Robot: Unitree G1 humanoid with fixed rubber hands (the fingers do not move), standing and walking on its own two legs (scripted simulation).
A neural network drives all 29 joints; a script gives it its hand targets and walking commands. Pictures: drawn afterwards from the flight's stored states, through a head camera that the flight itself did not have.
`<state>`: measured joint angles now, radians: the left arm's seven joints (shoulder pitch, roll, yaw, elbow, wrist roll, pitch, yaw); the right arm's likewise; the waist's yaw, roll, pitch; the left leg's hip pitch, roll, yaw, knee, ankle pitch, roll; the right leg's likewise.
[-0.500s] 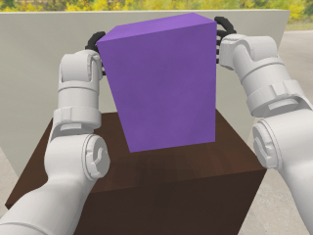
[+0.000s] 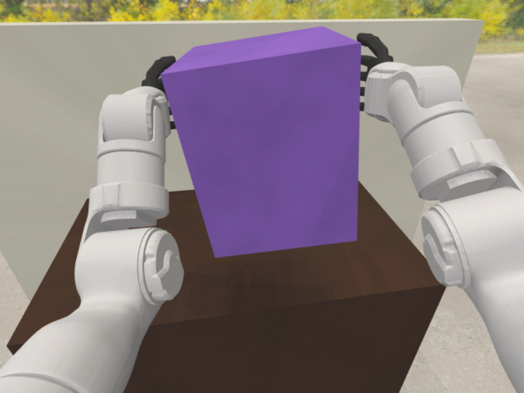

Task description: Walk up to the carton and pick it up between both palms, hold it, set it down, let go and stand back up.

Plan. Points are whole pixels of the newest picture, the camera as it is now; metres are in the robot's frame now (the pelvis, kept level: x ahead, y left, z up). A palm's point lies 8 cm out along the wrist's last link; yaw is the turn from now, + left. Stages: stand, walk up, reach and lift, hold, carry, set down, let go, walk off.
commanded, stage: hold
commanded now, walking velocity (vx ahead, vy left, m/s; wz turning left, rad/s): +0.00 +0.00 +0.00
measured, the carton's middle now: (270, 137) +0.38 +0.01 +0.29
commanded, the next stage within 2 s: none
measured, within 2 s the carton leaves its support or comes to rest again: neither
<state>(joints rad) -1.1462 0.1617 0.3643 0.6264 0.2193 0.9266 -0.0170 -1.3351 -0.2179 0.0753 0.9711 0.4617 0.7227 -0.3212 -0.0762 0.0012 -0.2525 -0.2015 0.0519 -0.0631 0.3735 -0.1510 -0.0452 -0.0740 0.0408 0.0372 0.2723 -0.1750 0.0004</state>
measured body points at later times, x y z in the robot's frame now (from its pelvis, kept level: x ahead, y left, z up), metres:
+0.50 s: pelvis +0.00 +0.00 +0.00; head -0.11 +0.02 +0.44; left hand +0.38 +0.16 +0.35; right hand +0.37 -0.13 +0.38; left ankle +0.03 +0.14 -0.75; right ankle -0.02 -0.12 -0.75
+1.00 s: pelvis +0.00 +0.00 +0.00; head -0.11 +0.02 +0.44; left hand +0.38 +0.16 +0.35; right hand +0.37 -0.14 +0.38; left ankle +0.03 +0.14 -0.75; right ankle -0.02 -0.12 -0.75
